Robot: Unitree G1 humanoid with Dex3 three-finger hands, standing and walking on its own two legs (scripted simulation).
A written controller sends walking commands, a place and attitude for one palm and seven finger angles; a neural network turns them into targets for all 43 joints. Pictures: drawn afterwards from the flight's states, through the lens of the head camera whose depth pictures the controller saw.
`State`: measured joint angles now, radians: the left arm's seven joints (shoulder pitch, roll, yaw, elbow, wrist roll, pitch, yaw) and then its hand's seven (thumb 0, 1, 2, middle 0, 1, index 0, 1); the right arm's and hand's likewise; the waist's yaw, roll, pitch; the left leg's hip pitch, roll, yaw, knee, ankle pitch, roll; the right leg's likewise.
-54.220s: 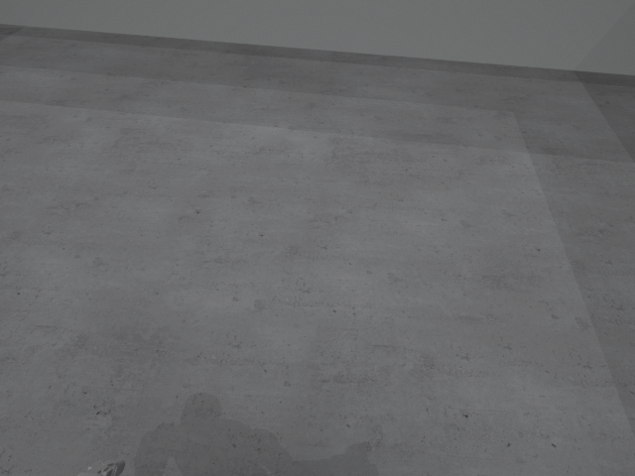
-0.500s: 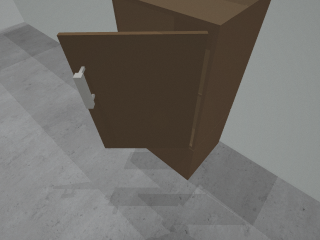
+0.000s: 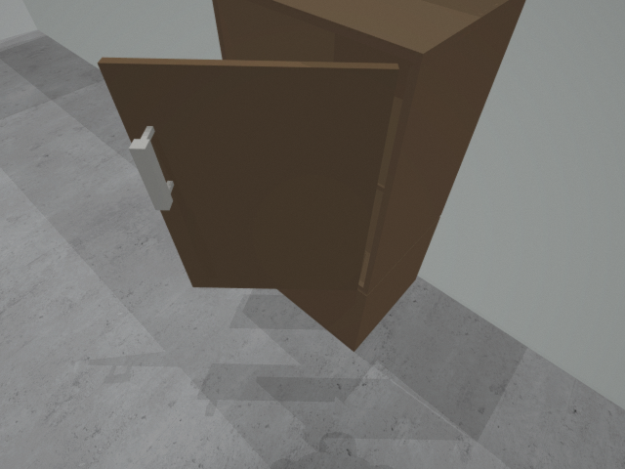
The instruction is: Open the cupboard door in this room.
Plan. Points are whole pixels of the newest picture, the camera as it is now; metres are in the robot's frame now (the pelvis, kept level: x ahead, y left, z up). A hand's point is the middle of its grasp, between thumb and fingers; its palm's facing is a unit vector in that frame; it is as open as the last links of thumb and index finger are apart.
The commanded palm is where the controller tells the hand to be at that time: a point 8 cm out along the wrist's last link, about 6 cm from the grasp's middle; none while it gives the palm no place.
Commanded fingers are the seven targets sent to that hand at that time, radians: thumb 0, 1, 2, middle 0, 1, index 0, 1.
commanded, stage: shuffle to correct the standing spot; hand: left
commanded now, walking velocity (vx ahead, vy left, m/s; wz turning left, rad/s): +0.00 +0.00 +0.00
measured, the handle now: (156, 168) +0.55 +0.31 +0.05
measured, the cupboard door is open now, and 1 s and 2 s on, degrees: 41 41 41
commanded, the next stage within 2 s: come to a stop and stand still in 0.40 s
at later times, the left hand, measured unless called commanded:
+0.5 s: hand out of the picture +0.03 +0.23 -0.18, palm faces +0.06 -0.97 -0.25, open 7.4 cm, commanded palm none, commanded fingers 0.00 0.90 0.90 -0.20 -0.30 -0.20 -0.30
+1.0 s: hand out of the picture +0.02 +0.21 -0.18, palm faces -0.01 -0.98 -0.21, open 7.3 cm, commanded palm none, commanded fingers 0.00 0.90 0.90 -0.20 -0.30 -0.20 -0.30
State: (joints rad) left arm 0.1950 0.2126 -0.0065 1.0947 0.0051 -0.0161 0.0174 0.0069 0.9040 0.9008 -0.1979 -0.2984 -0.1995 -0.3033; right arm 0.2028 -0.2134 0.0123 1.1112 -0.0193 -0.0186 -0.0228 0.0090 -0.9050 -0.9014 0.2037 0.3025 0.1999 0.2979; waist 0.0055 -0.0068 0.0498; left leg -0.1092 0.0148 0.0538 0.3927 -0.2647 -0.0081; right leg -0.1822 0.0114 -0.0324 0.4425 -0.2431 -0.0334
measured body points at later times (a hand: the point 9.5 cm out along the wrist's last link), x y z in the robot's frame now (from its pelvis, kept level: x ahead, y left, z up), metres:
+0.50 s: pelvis +0.00 +0.03 -0.01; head +0.03 +0.04 +0.44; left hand +0.02 +0.28 -0.16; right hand +0.01 -0.20 -0.16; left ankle -0.03 +0.12 -0.74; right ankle -0.01 -0.08 -0.73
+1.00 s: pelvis +0.00 +0.04 -0.01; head +0.01 +0.03 +0.44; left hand +0.02 +0.26 -0.16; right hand +0.01 -0.19 -0.17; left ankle -0.03 +0.12 -0.74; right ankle -0.02 -0.07 -0.74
